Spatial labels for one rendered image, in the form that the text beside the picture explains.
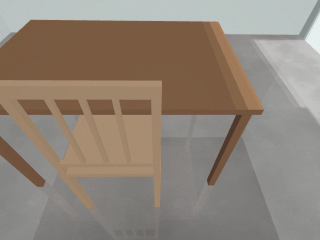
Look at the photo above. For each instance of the table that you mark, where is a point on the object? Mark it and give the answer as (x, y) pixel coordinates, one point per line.
(200, 72)

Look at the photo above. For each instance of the chair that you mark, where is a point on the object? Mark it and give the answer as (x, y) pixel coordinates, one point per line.
(101, 145)

